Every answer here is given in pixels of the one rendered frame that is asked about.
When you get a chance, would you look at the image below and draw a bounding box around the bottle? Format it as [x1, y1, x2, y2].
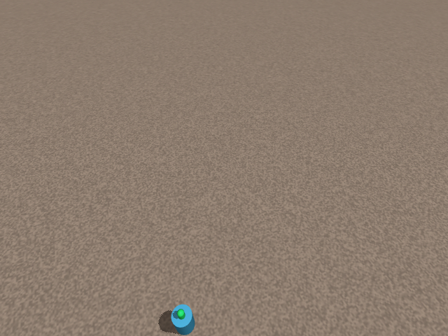
[171, 304, 195, 335]

